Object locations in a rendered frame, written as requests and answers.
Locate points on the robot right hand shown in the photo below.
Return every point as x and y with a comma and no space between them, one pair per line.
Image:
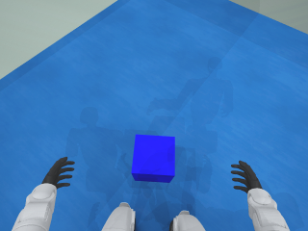
250,179

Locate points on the robot right shin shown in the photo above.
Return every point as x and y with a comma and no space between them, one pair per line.
184,213

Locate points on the robot left hand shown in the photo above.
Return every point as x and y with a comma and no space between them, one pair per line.
53,176

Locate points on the left robot forearm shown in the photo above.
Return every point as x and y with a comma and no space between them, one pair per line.
38,211

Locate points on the carton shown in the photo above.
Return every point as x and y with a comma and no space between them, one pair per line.
153,158

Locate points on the robot right thigh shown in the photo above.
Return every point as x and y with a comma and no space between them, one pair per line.
187,222

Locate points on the right robot forearm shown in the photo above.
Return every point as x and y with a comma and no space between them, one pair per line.
262,209

